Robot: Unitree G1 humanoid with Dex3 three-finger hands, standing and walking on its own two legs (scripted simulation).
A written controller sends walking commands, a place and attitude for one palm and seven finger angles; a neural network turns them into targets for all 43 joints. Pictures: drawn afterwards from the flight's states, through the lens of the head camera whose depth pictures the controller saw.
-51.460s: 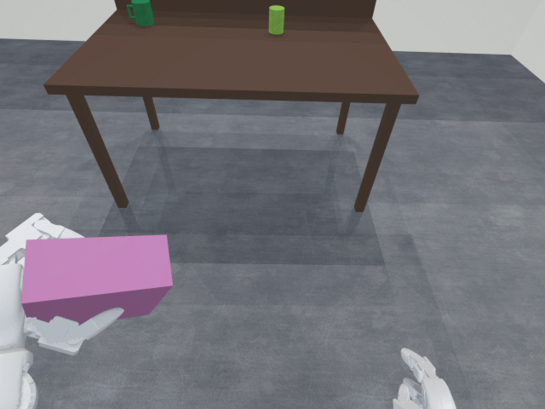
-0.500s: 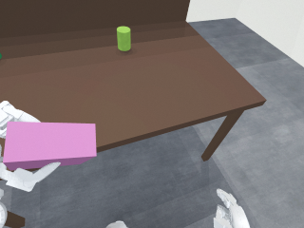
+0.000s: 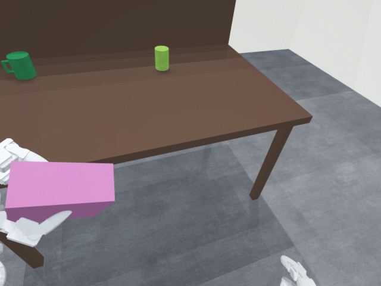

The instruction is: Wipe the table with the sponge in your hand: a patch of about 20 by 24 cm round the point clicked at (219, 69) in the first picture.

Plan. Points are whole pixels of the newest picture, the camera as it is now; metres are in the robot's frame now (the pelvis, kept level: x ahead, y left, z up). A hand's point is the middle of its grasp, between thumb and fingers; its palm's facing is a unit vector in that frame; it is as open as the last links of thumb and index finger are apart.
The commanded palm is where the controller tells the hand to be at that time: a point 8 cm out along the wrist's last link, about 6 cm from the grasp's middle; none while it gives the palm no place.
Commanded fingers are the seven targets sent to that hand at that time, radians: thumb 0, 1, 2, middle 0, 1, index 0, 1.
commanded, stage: stop stepping back and stand still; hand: left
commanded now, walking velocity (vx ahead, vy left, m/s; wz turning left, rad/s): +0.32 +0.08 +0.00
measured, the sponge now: (76, 193) +0.23 +0.20 +0.15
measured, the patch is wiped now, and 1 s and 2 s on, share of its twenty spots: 1.00 1.00 1.00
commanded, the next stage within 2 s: stand and wait in 0.74 s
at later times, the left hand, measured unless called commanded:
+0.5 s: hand (29, 258) +0.12 +0.21 +0.18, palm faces +0.37 -0.83 -0.42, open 10.1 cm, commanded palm +0.06 +0.24 +0.20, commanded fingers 0.00 0.10 1.30 -1.20 -1.60 -1.20 -1.60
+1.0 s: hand (17, 285) +0.09 +0.21 +0.18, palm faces +0.40 -0.84 -0.37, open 10.1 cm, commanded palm +0.04 +0.25 +0.20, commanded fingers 0.00 0.10 1.30 -1.20 -1.60 -1.20 -1.60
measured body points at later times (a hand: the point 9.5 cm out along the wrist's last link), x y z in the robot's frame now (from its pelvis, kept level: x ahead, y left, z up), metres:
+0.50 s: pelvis -0.10 -0.03 +0.00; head -0.13 -0.04 +0.45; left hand +0.09 +0.25 +0.20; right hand +0.02 -0.26 -0.09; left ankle -0.08 +0.11 -0.72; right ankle -0.07 -0.14 -0.72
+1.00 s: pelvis -0.11 -0.03 +0.01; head -0.13 -0.04 +0.46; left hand +0.06 +0.25 +0.20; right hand +0.05 -0.27 -0.07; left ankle -0.11 +0.09 -0.69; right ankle -0.06 -0.13 -0.72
